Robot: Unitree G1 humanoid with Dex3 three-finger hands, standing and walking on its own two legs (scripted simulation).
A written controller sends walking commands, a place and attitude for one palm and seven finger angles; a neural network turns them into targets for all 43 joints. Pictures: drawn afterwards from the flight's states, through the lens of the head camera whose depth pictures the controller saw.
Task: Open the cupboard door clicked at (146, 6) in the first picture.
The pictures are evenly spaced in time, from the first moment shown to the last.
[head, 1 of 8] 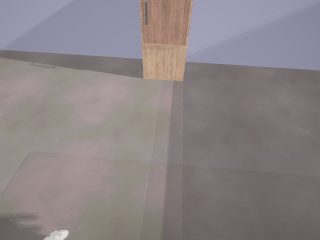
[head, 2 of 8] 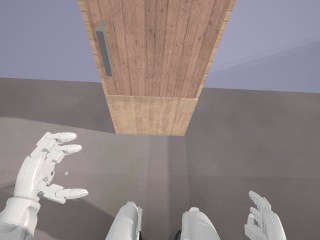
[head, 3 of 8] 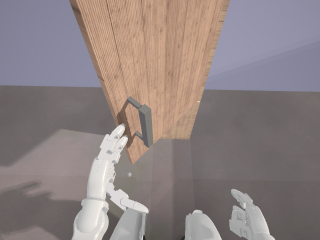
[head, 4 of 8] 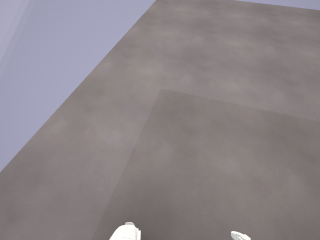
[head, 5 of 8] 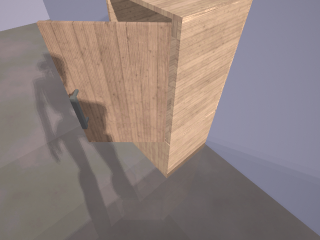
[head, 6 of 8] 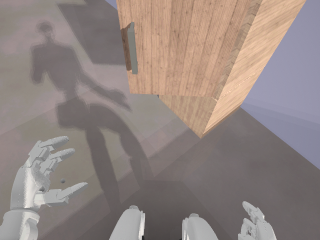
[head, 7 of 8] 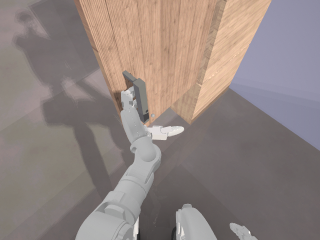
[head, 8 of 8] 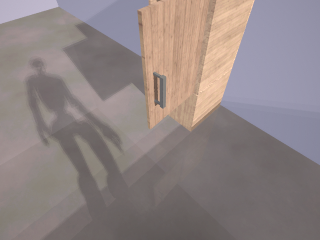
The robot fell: no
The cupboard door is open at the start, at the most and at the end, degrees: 0 93 93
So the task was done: yes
